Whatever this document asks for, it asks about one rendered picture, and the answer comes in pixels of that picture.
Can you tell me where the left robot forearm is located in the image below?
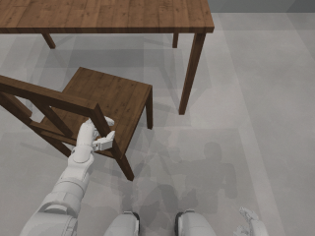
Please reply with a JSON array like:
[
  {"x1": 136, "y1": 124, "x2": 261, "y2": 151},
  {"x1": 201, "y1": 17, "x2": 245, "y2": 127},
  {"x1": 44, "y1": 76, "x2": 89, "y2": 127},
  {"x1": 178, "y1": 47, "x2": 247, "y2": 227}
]
[{"x1": 19, "y1": 145, "x2": 95, "y2": 236}]

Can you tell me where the left robot hand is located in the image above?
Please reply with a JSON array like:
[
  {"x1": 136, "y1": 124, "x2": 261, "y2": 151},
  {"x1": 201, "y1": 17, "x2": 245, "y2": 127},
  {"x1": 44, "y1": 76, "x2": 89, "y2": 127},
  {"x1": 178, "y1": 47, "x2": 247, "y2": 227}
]
[{"x1": 76, "y1": 116, "x2": 115, "y2": 151}]

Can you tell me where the left robot upper arm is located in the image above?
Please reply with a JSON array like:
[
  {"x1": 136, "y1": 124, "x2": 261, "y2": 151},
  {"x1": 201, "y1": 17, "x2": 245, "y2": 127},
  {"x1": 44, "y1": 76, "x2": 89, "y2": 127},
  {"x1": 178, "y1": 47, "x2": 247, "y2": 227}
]
[{"x1": 23, "y1": 211, "x2": 78, "y2": 236}]

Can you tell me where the chair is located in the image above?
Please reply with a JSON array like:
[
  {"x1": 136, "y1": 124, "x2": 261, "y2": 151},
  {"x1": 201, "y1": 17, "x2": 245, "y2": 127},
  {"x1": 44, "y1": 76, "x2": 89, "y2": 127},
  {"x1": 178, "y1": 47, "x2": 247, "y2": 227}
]
[{"x1": 0, "y1": 67, "x2": 154, "y2": 182}]

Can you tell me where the right robot hand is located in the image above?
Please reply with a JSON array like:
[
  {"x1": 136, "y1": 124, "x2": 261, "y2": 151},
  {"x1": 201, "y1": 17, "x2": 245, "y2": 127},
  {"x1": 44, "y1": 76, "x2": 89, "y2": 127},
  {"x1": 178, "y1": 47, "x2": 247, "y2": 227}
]
[{"x1": 233, "y1": 206, "x2": 269, "y2": 236}]

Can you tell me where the table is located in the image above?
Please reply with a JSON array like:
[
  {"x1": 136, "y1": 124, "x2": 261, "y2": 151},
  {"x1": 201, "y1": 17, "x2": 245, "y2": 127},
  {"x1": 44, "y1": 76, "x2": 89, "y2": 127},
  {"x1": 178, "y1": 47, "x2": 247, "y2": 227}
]
[{"x1": 0, "y1": 0, "x2": 215, "y2": 117}]

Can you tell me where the right robot shin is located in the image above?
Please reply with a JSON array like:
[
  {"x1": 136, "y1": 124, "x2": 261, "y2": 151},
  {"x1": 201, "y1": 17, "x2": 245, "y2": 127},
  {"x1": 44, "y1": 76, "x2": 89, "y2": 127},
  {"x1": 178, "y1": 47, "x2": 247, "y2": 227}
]
[{"x1": 182, "y1": 209, "x2": 195, "y2": 215}]

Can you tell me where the robot left foot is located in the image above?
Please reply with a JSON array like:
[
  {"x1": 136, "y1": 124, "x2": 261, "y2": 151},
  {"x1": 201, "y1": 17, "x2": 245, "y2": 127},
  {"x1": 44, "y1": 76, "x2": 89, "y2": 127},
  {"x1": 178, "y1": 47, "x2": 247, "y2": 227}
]
[{"x1": 132, "y1": 212, "x2": 140, "y2": 234}]

